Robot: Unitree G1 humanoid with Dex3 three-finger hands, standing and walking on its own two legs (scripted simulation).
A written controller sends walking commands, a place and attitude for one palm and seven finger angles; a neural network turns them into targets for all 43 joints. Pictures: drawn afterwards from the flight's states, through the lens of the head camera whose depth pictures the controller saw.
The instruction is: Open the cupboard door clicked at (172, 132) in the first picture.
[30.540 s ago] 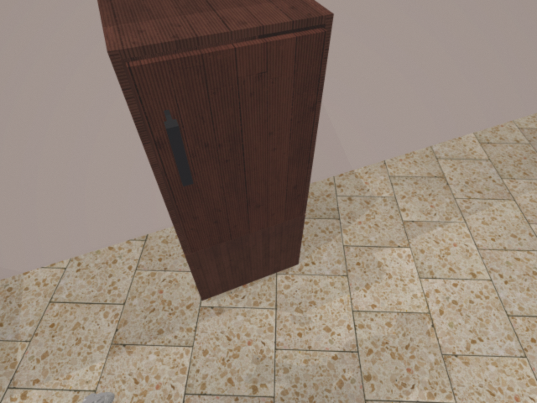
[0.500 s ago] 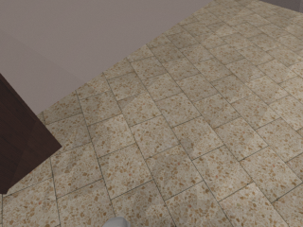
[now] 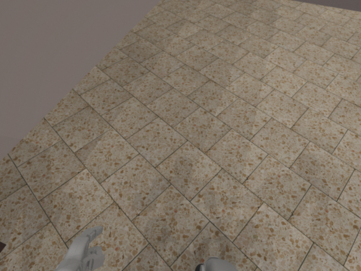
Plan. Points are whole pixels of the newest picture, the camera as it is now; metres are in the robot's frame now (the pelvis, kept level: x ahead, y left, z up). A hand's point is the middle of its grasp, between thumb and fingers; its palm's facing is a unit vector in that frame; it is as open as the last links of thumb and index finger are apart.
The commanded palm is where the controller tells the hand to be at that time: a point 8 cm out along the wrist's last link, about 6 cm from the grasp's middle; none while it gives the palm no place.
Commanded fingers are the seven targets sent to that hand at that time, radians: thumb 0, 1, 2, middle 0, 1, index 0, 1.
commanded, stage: walk to a spot facing it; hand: left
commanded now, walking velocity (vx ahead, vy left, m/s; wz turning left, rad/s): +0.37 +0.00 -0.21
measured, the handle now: out of the picture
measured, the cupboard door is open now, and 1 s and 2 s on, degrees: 43 43 43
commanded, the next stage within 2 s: turn to face it in 0.86 s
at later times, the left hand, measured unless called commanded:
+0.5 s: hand (128, 198) +0.32 +0.15 -0.14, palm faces -0.12 -0.97 -0.20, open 7.4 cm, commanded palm none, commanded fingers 0.00 0.90 0.90 -0.20 -0.30 -0.20 -0.30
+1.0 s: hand (147, 148) +0.49 +0.11 -0.15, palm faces -0.07 -0.98 -0.17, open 7.4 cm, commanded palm none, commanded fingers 0.00 0.90 0.90 -0.20 -0.30 -0.20 -0.30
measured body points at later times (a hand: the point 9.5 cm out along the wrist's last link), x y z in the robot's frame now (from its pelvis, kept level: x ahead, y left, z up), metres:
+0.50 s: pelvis +0.21 -0.03 +0.01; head +0.24 -0.05 +0.46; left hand +0.33 +0.20 -0.13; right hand +0.15 -0.26 -0.15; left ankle +0.18 +0.14 -0.72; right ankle +0.24 -0.15 -0.72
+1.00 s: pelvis +0.43 -0.07 +0.02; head +0.46 -0.07 +0.47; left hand +0.50 +0.16 -0.13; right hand +0.43 -0.30 -0.13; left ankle +0.45 +0.06 -0.72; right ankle +0.43 -0.19 -0.68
